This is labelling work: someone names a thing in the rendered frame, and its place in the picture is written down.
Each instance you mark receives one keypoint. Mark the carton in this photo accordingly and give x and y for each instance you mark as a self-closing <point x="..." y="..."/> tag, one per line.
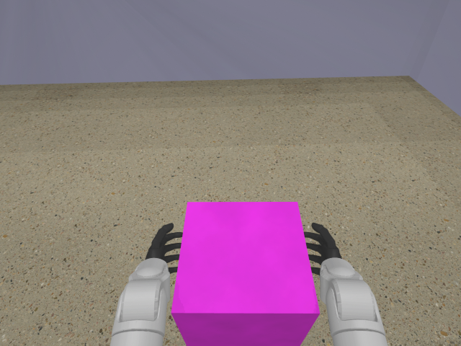
<point x="244" y="276"/>

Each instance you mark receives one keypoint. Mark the right robot hand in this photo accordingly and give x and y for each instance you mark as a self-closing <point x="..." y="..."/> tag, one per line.
<point x="327" y="247"/>

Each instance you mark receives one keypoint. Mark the robot right forearm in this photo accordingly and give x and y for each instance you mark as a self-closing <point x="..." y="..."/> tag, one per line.
<point x="353" y="315"/>

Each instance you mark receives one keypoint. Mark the left robot hand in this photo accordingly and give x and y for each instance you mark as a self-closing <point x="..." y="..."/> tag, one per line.
<point x="158" y="247"/>

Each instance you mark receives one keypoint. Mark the robot left forearm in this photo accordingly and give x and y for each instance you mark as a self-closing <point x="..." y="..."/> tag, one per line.
<point x="140" y="318"/>

